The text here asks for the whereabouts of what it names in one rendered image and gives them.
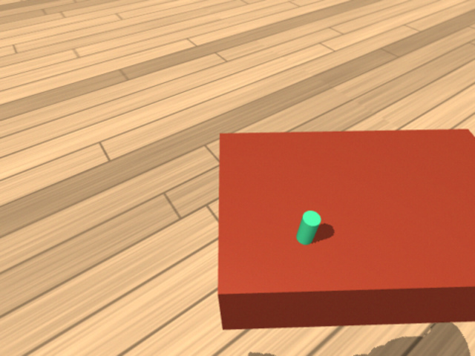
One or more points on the can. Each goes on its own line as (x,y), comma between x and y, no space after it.
(309,224)

